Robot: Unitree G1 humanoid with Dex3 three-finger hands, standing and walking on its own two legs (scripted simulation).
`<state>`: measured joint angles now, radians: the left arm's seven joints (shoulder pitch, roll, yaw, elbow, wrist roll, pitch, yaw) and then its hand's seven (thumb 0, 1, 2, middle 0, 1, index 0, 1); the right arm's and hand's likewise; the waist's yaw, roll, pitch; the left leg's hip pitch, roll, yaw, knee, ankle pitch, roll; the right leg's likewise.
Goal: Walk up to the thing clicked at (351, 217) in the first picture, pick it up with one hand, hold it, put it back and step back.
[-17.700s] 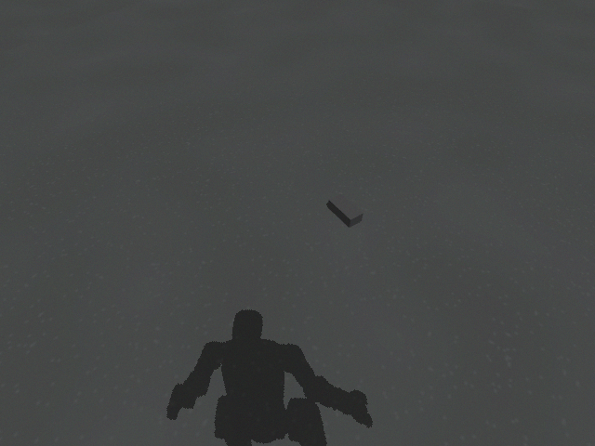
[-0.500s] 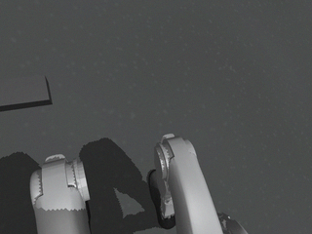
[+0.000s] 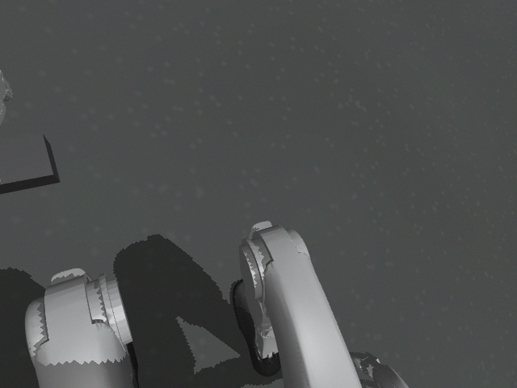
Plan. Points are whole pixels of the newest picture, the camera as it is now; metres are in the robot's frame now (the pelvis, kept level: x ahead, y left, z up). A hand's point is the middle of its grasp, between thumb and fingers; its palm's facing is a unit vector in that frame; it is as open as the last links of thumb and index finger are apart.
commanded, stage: approach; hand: left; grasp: from above
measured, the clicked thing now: out of the picture +0.51 +0.32 -0.30
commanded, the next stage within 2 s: close in in 0.28 s
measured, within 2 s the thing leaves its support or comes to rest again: neither
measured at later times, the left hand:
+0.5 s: hand out of the picture +0.49 +0.34 -0.17, palm faces -0.48 -0.07 -0.88, open 13.8 cm
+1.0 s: hand out of the picture +0.49 +0.31 -0.23, palm faces -0.45 -0.08 -0.89, open 14.1 cm
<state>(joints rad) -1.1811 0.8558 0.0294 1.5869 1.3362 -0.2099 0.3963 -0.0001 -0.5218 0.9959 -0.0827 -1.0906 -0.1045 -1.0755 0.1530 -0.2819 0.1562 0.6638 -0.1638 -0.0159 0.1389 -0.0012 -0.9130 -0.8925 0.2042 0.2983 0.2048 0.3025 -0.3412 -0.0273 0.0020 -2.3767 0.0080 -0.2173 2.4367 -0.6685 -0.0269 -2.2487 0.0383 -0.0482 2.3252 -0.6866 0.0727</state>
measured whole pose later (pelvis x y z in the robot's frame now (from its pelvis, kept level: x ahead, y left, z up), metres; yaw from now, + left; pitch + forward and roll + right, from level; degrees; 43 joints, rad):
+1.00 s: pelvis +0.00 +0.00 -0.01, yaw -3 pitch +31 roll -14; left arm -1.16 1.02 0.08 1.69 1.35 -0.22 0.49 0.00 -0.53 1.01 -0.08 -1.01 -0.09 -1.01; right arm 0.15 -0.31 0.27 0.62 -0.21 -0.08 0.14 0.00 -0.90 -0.89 0.20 0.30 0.20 0.30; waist -0.40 -0.10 0.12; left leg -2.39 0.01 -0.26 2.50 -0.67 -0.02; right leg -2.25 0.06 -0.08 2.35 -0.67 0.08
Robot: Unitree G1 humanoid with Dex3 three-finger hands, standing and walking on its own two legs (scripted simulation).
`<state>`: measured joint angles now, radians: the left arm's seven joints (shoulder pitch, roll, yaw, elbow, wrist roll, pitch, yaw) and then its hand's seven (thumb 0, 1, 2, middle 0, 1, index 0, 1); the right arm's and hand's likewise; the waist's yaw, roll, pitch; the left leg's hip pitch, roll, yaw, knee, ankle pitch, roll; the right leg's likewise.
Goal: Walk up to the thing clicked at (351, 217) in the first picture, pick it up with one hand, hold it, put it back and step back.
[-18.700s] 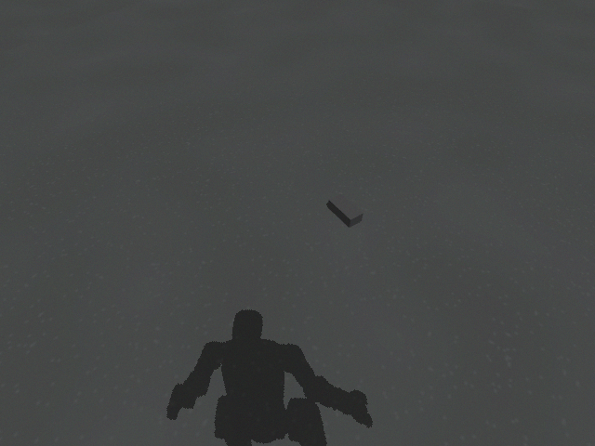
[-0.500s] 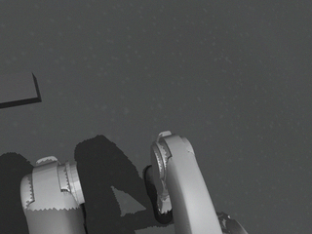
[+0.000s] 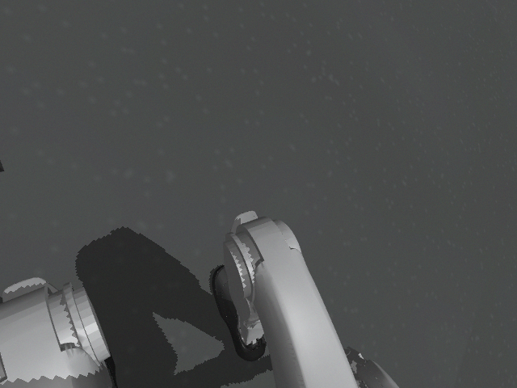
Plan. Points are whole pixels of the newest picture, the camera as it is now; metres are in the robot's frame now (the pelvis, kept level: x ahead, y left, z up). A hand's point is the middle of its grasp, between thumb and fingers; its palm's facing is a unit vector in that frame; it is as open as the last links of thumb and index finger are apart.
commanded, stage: rest palm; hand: left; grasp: from above
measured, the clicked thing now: out of the picture +0.50 +0.34 -0.28
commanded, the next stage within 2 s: close in 1.10 s
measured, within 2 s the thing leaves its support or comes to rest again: neither
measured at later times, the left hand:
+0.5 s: hand out of the picture +0.47 +0.33 -0.25, palm faces -0.46 -0.14 -0.88, open 14.3 cm
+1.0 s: hand out of the picture +0.48 +0.32 -0.26, palm faces -0.45 -0.13 -0.88, open 14.1 cm
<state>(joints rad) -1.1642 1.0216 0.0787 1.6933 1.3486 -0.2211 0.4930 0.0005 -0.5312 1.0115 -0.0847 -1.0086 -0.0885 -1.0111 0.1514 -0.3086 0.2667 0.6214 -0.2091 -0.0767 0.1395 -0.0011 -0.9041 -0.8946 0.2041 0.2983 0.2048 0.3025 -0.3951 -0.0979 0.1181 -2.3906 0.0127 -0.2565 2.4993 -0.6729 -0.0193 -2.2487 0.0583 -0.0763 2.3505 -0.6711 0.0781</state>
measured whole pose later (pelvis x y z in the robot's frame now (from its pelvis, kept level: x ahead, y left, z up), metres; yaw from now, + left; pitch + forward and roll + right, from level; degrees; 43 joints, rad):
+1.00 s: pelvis +0.01 +0.00 -0.01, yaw -2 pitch +29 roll -15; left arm -1.13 1.08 0.10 1.73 1.32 -0.22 0.56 0.00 -0.52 0.99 -0.08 -1.01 -0.09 -1.01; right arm 0.10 -0.34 0.32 0.61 -0.24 -0.17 0.20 0.00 -0.91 -0.90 0.20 0.30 0.20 0.30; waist -0.41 -0.14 0.19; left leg -2.37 0.02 -0.30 2.55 -0.72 -0.02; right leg -2.23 0.07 -0.11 2.37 -0.69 0.09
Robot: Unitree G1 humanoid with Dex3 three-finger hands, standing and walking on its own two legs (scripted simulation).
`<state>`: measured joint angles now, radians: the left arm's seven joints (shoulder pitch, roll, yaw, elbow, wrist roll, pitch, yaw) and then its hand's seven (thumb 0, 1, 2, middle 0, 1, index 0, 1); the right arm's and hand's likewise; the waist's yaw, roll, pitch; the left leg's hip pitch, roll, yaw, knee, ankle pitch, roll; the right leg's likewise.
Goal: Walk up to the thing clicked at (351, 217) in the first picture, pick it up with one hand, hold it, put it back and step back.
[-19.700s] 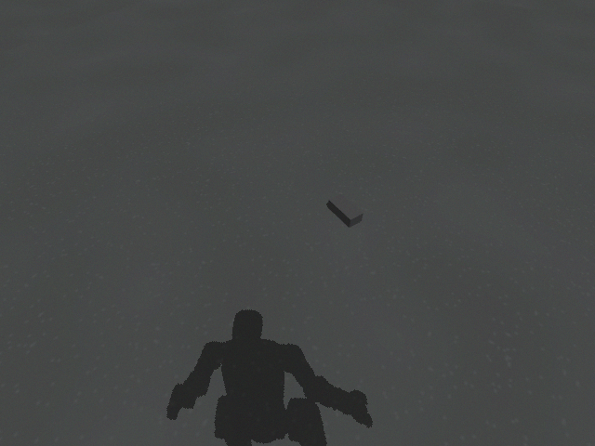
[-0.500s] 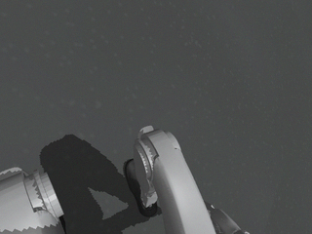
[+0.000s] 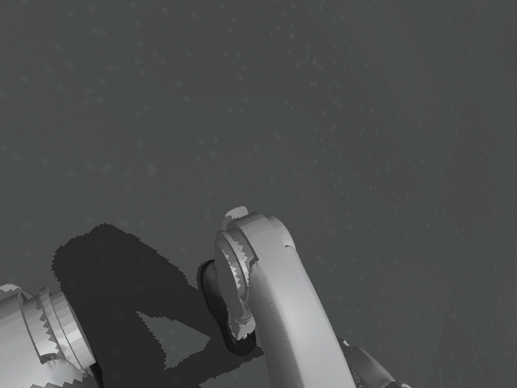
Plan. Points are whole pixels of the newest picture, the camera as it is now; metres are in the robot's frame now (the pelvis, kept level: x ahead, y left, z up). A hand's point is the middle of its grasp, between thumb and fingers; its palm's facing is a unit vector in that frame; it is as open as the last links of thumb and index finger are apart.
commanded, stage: rest palm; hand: left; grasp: from above
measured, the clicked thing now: out of the picture +0.48 +0.35 -0.28
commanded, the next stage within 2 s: close in 0.10 s
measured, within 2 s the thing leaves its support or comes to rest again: neither
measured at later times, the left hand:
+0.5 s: hand out of the picture +0.46 +0.35 -0.25, palm faces -0.44 -0.14 -0.88, open 13.3 cm
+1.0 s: hand out of the picture +0.46 +0.34 -0.25, palm faces -0.44 -0.14 -0.89, open 11.6 cm
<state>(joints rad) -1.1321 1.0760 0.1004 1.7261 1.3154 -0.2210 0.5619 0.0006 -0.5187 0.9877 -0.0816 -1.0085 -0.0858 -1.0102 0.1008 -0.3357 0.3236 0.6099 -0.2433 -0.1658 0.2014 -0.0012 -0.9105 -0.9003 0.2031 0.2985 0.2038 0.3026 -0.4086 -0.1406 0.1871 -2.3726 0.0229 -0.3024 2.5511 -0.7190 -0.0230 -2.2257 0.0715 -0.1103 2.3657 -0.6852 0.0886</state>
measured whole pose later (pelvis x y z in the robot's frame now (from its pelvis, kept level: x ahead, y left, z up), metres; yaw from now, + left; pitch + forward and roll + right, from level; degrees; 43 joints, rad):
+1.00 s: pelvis +0.00 +0.00 +0.00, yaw -1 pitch +28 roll -16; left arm -1.14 1.10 0.08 1.72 1.31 -0.23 0.55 0.00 -0.11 0.69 -0.32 -0.88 -0.36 -0.83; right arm 0.10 -0.34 0.35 0.61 -0.25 -0.17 0.20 0.00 -0.90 -0.90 0.20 0.30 0.20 0.30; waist -0.41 -0.15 0.20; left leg -2.37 0.02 -0.31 2.55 -0.72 -0.02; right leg -2.21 0.07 -0.12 2.36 -0.68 0.09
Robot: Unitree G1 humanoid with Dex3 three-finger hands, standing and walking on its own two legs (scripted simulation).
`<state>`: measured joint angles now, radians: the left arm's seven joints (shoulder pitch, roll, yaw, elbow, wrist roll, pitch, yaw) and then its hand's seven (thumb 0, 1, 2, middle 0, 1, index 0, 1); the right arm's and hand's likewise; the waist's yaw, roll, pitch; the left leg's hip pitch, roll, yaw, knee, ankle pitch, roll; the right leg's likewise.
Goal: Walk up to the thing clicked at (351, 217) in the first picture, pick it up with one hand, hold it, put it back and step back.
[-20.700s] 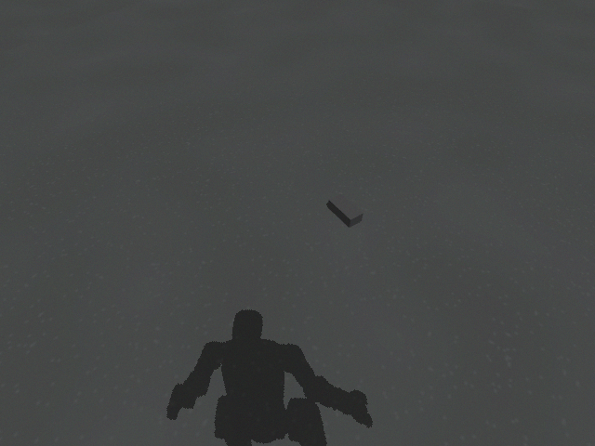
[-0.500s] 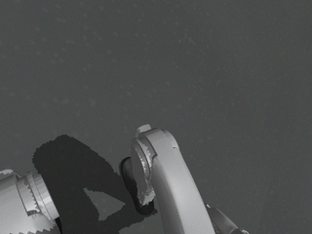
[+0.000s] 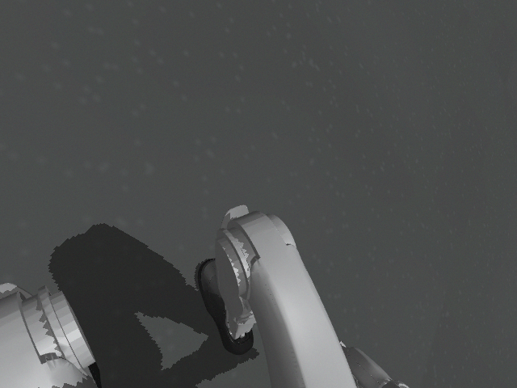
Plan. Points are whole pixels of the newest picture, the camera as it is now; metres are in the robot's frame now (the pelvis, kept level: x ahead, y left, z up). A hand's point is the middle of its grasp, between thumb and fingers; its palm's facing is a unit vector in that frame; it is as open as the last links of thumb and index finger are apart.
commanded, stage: close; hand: left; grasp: from above
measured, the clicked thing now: out of the picture +0.47 +0.36 -0.28
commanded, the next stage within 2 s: settle in 0.76 s
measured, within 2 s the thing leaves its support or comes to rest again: leaves its support in 1.22 s
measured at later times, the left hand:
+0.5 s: hand out of the picture +0.46 +0.35 -0.25, palm faces -0.44 -0.15 -0.89, open 10.6 cm
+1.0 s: hand out of the picture +0.46 +0.35 -0.25, palm faces -0.43 -0.15 -0.89, open 10.6 cm
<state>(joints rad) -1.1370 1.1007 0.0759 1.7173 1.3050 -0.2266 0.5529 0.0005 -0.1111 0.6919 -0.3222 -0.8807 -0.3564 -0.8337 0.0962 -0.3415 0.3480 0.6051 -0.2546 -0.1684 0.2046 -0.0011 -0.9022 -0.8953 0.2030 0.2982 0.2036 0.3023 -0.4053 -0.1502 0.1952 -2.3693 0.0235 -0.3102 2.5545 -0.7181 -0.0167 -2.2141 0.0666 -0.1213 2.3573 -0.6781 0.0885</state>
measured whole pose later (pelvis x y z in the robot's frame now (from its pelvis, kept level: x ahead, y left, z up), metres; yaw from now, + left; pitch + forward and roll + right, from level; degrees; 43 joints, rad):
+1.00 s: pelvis +0.00 +0.00 +0.00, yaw +0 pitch +28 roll -16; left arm -1.13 1.10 0.09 1.68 1.29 -0.22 0.53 0.00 0.00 0.48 -0.58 -0.62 -0.60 -0.58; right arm 0.09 -0.34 0.36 0.59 -0.26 -0.14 0.19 0.00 -0.91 -0.90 0.20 0.30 0.20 0.30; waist -0.40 -0.15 0.20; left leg -2.37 0.02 -0.31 2.55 -0.71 -0.02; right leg -2.22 0.06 -0.13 2.35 -0.67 0.09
